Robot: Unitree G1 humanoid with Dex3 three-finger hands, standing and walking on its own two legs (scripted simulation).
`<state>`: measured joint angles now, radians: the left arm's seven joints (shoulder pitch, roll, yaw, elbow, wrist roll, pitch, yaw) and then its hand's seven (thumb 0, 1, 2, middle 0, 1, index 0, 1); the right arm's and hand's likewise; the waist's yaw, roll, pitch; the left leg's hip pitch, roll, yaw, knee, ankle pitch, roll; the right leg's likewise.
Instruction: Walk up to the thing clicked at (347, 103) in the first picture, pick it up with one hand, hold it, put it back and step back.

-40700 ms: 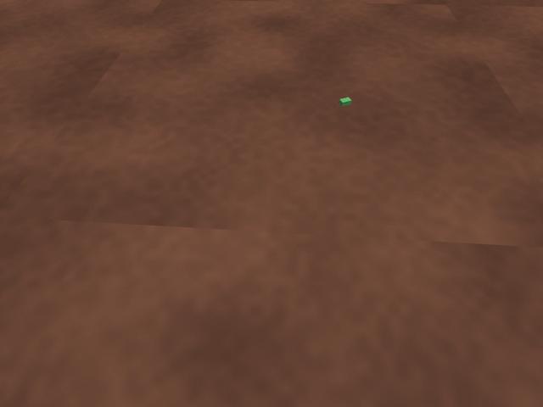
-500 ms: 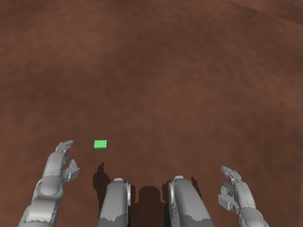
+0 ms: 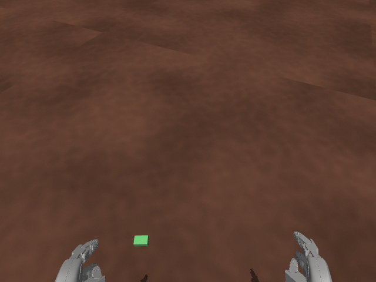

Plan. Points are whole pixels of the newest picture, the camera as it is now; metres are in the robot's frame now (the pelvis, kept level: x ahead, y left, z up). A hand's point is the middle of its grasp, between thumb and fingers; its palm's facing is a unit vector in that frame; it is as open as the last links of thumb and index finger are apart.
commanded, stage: home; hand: left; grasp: from above
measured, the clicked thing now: (141, 240) +0.47 +0.22 -0.70
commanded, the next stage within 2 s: stand in 2.00 s
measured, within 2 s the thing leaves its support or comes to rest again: neither
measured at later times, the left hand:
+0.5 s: hand out of the picture +0.16 +0.18 -0.05, palm faces +0.04 -0.98 -0.20, open 7.4 cm
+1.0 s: hand out of the picture +0.16 +0.18 -0.05, palm faces +0.04 -0.98 -0.19, open 7.4 cm
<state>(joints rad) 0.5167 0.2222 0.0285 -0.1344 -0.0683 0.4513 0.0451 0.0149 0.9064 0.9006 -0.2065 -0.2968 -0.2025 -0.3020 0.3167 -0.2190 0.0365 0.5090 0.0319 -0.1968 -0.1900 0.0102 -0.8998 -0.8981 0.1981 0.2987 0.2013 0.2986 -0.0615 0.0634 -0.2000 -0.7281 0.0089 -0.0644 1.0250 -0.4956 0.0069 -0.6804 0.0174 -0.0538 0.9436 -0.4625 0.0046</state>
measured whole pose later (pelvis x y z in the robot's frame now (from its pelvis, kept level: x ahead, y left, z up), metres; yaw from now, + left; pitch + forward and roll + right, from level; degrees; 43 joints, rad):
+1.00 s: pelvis +0.00 +0.00 +0.00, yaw +0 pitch +10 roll -3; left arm 0.50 0.23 0.02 -0.12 -0.05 0.45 0.01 0.02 0.91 0.90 -0.21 -0.30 -0.20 -0.30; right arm 0.29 -0.22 0.04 0.53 0.01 -0.23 -0.18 0.01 -0.90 -0.90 0.20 0.30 0.20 0.30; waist -0.04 0.04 -0.16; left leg -0.69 0.00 -0.06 1.02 -0.50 0.01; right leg -0.64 0.01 -0.05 0.94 -0.47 0.01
